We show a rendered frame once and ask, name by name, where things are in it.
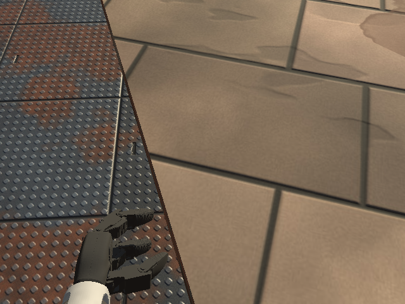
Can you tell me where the robot left hand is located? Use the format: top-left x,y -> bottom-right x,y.
72,208 -> 168,295

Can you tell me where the robot left forearm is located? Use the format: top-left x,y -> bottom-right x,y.
62,281 -> 110,304

